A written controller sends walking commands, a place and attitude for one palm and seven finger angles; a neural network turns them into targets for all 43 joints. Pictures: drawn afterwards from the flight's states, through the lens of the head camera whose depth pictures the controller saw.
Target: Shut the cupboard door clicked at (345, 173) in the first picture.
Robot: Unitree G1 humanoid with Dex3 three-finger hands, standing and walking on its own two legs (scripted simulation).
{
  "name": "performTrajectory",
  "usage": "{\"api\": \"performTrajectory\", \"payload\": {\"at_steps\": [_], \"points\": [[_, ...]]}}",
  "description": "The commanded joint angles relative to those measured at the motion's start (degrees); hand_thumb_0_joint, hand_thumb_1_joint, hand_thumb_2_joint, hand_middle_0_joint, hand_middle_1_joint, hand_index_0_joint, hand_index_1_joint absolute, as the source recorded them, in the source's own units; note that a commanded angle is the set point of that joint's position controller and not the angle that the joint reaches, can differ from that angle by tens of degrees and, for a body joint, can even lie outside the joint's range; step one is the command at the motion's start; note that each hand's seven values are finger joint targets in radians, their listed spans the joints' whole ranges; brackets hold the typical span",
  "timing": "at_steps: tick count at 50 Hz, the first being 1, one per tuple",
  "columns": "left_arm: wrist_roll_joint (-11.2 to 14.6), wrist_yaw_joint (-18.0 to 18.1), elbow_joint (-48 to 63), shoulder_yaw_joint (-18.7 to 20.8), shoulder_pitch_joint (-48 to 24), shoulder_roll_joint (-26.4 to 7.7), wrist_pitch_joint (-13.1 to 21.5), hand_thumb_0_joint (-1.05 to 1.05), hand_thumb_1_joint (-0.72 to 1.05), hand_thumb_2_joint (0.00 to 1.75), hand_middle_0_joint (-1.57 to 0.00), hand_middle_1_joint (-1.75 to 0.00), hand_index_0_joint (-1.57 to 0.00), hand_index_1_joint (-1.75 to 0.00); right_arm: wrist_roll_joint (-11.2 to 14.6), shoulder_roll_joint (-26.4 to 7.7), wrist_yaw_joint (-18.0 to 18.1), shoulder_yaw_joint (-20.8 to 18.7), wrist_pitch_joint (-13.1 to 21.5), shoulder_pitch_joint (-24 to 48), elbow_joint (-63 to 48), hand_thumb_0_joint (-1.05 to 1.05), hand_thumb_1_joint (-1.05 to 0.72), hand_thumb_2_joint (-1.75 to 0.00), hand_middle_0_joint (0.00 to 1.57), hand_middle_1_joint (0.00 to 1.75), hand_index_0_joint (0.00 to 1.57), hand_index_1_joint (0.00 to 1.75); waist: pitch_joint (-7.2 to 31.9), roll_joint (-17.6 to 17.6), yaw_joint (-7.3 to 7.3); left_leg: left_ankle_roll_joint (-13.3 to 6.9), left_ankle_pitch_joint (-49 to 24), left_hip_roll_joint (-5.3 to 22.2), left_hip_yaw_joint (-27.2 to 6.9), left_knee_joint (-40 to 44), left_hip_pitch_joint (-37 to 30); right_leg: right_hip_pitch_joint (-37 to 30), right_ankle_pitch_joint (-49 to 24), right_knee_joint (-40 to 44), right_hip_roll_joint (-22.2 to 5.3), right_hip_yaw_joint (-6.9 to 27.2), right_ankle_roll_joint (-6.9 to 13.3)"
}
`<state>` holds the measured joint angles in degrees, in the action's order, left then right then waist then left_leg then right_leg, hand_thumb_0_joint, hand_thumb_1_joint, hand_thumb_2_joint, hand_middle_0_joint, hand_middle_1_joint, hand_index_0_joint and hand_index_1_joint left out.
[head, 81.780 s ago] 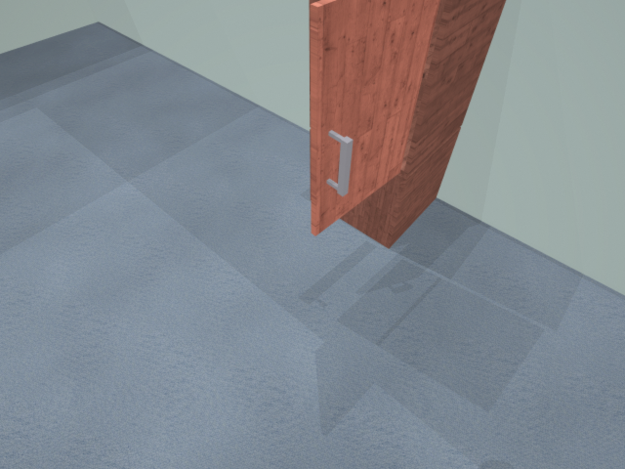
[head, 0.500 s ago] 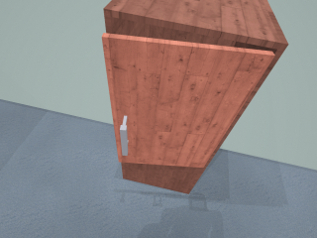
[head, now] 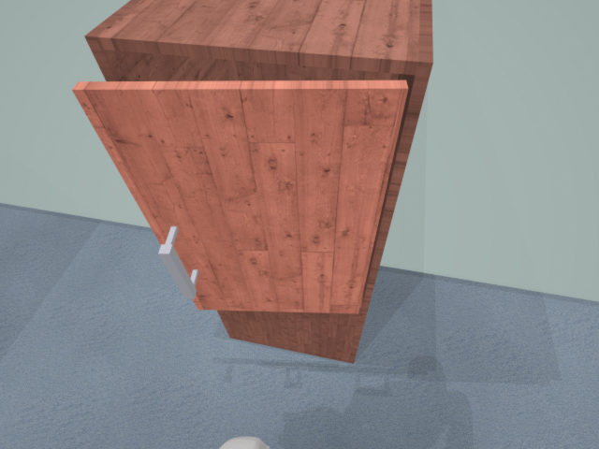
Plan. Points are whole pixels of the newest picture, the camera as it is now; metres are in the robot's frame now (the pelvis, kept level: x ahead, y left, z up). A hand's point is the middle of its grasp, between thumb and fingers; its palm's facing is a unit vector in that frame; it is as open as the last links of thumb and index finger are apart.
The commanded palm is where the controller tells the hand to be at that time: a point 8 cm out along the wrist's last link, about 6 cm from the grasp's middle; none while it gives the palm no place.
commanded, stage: come to a stop and stand still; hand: left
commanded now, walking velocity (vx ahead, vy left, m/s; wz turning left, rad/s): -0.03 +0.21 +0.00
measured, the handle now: (182, 264) +0.43 +0.25 -0.09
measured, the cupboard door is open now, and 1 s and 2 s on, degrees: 10 10 10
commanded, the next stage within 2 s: look again from close up in 0.66 s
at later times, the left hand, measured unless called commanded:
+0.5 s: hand out of the picture -0.07 +0.24 -0.18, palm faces +0.13 -0.97 -0.18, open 7.4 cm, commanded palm none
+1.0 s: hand out of the picture -0.01 +0.22 -0.17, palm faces +0.04 -0.97 -0.22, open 7.2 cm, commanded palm none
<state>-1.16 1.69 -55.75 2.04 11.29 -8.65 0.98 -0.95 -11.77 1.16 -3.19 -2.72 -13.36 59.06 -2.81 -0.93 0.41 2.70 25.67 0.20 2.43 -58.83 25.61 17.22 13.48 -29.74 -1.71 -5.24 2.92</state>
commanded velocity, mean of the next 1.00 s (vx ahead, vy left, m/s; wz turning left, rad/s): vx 0.05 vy -0.03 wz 0.00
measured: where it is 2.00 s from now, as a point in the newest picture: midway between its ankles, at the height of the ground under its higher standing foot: outside the picture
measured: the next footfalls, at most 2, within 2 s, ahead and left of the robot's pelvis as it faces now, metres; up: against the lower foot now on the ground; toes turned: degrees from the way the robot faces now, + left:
left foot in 0.36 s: +0.01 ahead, +0.13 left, +0.00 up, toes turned +3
right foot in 0.74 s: +0.00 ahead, -0.07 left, +0.00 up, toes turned +0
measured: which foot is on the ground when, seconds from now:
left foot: up 0.00-0.34, down 0.36-1.00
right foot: down 0.00-0.36, up 0.38-0.72, down 0.74-1.00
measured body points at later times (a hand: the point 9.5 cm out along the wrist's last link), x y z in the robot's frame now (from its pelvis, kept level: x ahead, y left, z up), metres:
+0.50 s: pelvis -0.05 +0.05 +0.01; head -0.06 +0.07 +0.45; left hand -0.07 +0.29 -0.16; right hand +0.00 -0.18 -0.13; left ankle -0.07 +0.16 -0.74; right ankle -0.02 -0.07 -0.69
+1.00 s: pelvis -0.04 +0.04 -0.01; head -0.06 +0.03 +0.44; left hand -0.01 +0.27 -0.16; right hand -0.04 -0.18 -0.17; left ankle -0.03 +0.13 -0.74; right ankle -0.04 -0.07 -0.74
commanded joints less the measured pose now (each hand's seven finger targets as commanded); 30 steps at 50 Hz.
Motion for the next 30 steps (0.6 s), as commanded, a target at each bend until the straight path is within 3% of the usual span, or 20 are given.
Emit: {"api": "performTrajectory", "payload": {"at_steps": [1,3,5,12,14,15,16,17,18,19,20,21,23,25,26,30], "points": [[-0.3,1.5,1.2,3.0,7.8,-11.6,0.0,0.0,0.9,0.9,-0.2,-0.3,-0.2,-0.3,-0.4,-2.5,-0.5,-0.5,-0.2,0.7,-4.0,0.0,-0.9,-0.9,0.2,0.3,0.2,0.3,5.1,5.1,-3.56,1.1,-0.8,1.2,-3.5,-4.5,7.3,-12.8,-34.1,8.6,-20.7,17.1,9.6],[-0.4,1.7,1.1,3.0,8.2,-11.8,-0.1,0.0,0.9,0.9,-0.2,-0.3,-0.2,-0.3,-0.6,-2.7,-0.8,-0.4,-0.6,2.0,-5.0,0.0,-0.9,-0.9,0.2,0.3,0.2,0.3,5.1,6.3,-3.66,1.2,-1.8,1.3,-4.1,-4.8,8.1,-12.5,-30.7,9.2,-20.7,17.4,9.6],[-0.6,1.7,1.2,3.0,7.7,-11.9,-0.3,0.0,0.9,0.9,-0.2,-0.3,-0.2,-0.3,-0.6,-2.6,-1.1,-0.6,-0.8,2.9,-5.6,0.0,-0.9,-0.9,0.2,0.3,0.2,0.3,4.8,7.1,-3.59,1.0,-3.1,1.3,-4.1,-3.6,6.9,-9.9,-22.1,10.7,-19.9,17.1,9.2],[-1.4,0.5,1.8,3.2,5.8,-12.8,-1.3,0.0,0.9,0.9,-0.2,-0.3,-0.2,-0.3,0.0,-1.3,-1.9,0.1,0.5,3.1,-6.2,0.0,-0.9,-0.9,0.2,0.3,0.2,0.3,4.1,13.8,-3.57,-1.1,-2.2,-0.3,0.9,16.1,-6.2,-1.0,8.3,16.5,-15.2,15.9,6.3],[-1.1,0.3,1.2,3.2,5.2,-12.8,-1.5,0.0,0.9,0.9,-0.2,-0.3,-0.2,-0.3,-0.1,-0.9,-1.8,0.5,1.3,-0.5,-4.8,0.0,-0.9,-0.9,0.2,0.3,0.2,0.3,4.8,12.9,-2.23,-1.7,-5.0,-1.3,2.6,24.6,-13.9,2.0,12.9,16.4,-12.5,13.8,4.1],[-0.8,0.2,1.0,3.1,4.2,-12.6,-1.7,0.0,0.9,0.9,-0.2,-0.3,-0.2,-0.3,-0.1,-0.4,-1.6,0.7,1.7,-4.0,-3.4,0.0,-0.9,-0.9,0.2,0.3,0.2,0.3,5.2,11.5,-0.51,-2.0,-8.6,-1.7,3.5,31.6,-20.1,5.2,16.0,14.8,-10.6,11.8,2.1],[-0.7,0.1,0.9,2.5,4.2,-10.4,-1.8,0.0,0.9,0.9,-0.2,-0.3,-0.2,-0.3,0.0,-0.8,-1.2,0.7,2.2,-5.9,-2.3,0.0,-0.9,-0.9,0.2,0.3,0.2,0.3,5.1,6.8,0.14,-2.0,-9.0,0.1,2.9,37.1,-25.6,8.8,18.1,10.7,-8.3,9.5,0.3],[-0.4,-0.2,1.0,1.7,4.6,-8.0,-1.9,0.0,0.9,0.9,-0.2,-0.3,-0.2,-0.3,-0.2,-3.1,-0.8,0.3,2.6,-8.4,-1.7,0.0,-0.9,-0.9,0.2,0.3,0.2,0.3,4.8,-2.3,1.27,-3.3,-3.7,5.1,-3.0,42.0,-25.4,10.3,17.9,2.9,-4.8,5.8,-1.6],[-0.2,-0.5,1.8,1.1,4.8,-4.7,-1.9,0.0,0.9,0.9,-0.2,-0.3,-0.2,-0.3,-0.8,-6.4,-0.6,-0.3,2.6,-8.5,-2.2,0.0,-0.9,-0.9,0.2,0.3,0.2,0.3,1.3,-15.0,1.53,-7.5,6.6,15.4,-17.3,49.0,-20.4,15.0,16.9,-8.0,-0.2,0.5,-3.7],[-0.5,-0.5,2.5,1.0,2.7,-4.9,-1.6,0.0,0.9,0.9,-0.2,-0.3,-0.2,-0.3,-1.1,-7.5,-0.4,-0.3,2.3,-7.0,-3.3,0.0,-0.9,-0.9,0.2,0.3,0.2,0.3,-3.1,-14.5,1.94,-12.3,8.5,20.7,-22.9,52.4,-12.7,16.2,15.8,-16.1,0.2,1.2,-3.5],[-0.5,-0.9,2.4,1.4,1.7,-5.3,-1.5,0.0,0.9,0.9,-0.2,-0.3,-0.2,-0.3,-1.4,-6.5,-0.1,0.1,2.6,-5.1,-3.5,0.0,-0.9,-0.9,0.2,0.3,0.2,0.3,-4.9,-9.4,1.25,-14.0,6.0,20.3,-22.3,53.0,-9.2,15.1,12.7,-21.3,-1.0,3.8,-3.0],[-0.9,-1.0,1.2,1.5,2.3,-5.1,-1.6,0.0,0.9,0.9,-0.2,-0.3,-0.2,-0.3,-1.3,-5.1,0.2,0.3,3.1,-4.3,-2.7,0.0,-0.9,-0.9,0.2,0.3,0.2,0.3,-4.9,-10.6,0.1,-13.5,3.2,18.5,-21.3,52.5,-8.4,14.6,11.1,-25.1,-1.0,5.0,-2.8],[-0.8,-1.7,-0.7,1.6,5.4,-4.3,-1.4,0.0,0.9,0.9,-0.2,-0.3,-0.2,-0.3,-1.1,-3.1,0.4,0.8,3.8,-2.5,-3.2,0.0,-0.9,-0.9,0.2,0.3,0.2,0.3,-5.1,-6.1,-1.33,-11.8,-2.8,14.7,-14.4,50.5,-8.7,13.7,6.4,-28.3,-0.7,5.1,-2.9],[-0.6,-1.9,-1.3,1.3,5.8,-3.5,-1.4,0.0,0.9,0.9,-0.2,-0.3,-0.2,-0.3,-1.0,-3.7,0.6,0.9,4.1,-4.4,-2.8,0.0,-0.9,-0.9,0.2,0.3,0.2,0.3,-3.8,-6.0,-0.69,-11.5,-8.8,13.3,-12.2,49.0,-11.7,13.5,5.8,-28.4,-0.2,4.0,-3.3],[-0.6,-1.9,-1.2,1.3,4.9,-3.6,-1.3,0.0,0.9,0.9,-0.2,-0.3,-0.2,-0.3,-0.9,-3.2,0.8,1.0,4.2,-5.6,-2.3,0.0,-0.9,-0.9,0.2,0.3,0.2,0.3,-4.4,-5.2,-0.37,-11.7,-12.4,13.6,-11.8,48.6,-12.6,14.0,5.8,-27.7,-0.3,3.9,-3.4],[-0.2,-1.7,-0.1,0.7,1.9,-3.1,-1.5,0.0,0.9,0.9,-0.2,-0.3,-0.2,-0.3,-1.3,-4.4,1.4,0.8,4.1,-9.2,-0.3,0.0,-0.9,-0.9,0.2,0.3,0.2,0.3,-2.3,-8.1,1.0,-12.3,-22.8,15.1,-12.2,45.8,-16.0,9.3,9.8,-16.3,-0.9,3.4,-3.6]]}}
